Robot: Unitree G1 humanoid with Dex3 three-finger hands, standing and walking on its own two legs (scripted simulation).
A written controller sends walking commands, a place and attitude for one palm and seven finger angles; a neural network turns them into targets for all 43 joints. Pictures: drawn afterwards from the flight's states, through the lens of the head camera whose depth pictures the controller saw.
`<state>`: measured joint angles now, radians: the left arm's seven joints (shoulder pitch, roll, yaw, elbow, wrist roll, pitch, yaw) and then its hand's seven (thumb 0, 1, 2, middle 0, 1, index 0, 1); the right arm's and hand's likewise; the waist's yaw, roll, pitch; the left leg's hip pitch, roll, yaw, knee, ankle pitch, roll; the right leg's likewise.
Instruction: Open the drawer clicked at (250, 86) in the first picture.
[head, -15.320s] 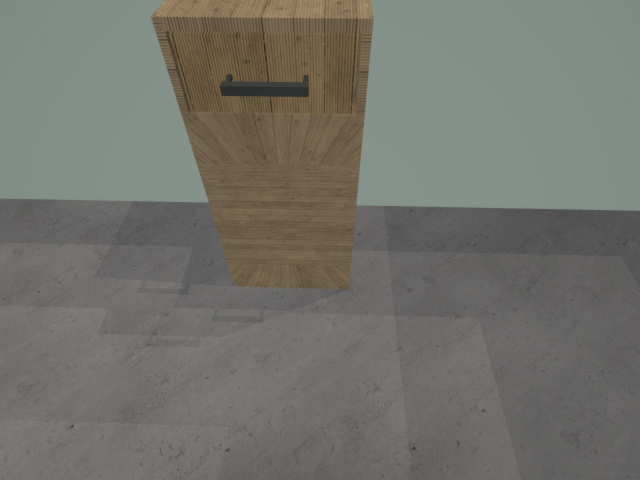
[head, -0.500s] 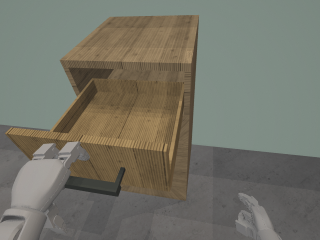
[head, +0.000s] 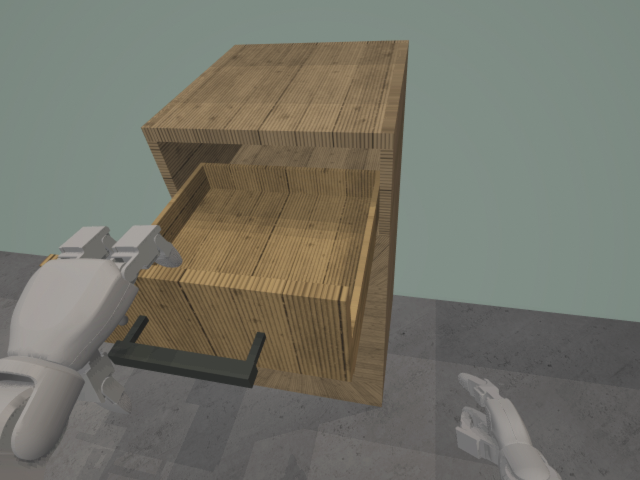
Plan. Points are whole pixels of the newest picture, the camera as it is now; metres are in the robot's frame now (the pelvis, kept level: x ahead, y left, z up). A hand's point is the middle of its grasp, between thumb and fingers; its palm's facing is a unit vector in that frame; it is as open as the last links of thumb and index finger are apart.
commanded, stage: lift the hand off the handle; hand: left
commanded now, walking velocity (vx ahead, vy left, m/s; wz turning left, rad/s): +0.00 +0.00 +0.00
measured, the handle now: (189, 347) +0.24 +0.22 +0.07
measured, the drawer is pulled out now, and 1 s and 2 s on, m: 0.30 0.30 0.30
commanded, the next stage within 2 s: draw the hand back to the body in 0.22 s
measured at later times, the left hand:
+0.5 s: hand (115, 312) +0.19 +0.23 +0.20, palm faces +0.17 -0.07 -0.98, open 13.9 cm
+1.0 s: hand (103, 310) +0.19 +0.23 +0.21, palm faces +0.24 -0.49 -0.84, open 13.8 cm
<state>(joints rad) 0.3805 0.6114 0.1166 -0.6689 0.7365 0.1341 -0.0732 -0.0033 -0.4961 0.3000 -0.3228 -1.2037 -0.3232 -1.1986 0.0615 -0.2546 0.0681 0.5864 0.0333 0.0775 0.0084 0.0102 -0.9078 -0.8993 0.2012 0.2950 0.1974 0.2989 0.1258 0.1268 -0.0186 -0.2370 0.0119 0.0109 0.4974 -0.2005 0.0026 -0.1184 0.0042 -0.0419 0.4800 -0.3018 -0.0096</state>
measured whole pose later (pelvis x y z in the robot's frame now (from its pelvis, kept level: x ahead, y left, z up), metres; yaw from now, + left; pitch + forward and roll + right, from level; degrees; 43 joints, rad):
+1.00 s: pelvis +0.00 +0.00 +0.00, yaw +1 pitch -3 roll -1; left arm 0.41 0.60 0.35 -0.63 0.20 -0.04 -0.07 -0.01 -0.49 0.30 -0.32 -1.20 -0.33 -1.19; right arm 0.09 -0.26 0.04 0.58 0.04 -0.03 -0.03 0.01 -0.91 -0.90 0.20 0.30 0.20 0.30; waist 0.11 0.12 0.03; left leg -0.26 0.02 -0.01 0.53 -0.21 0.00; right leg -0.12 0.01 -0.06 0.48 -0.30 -0.01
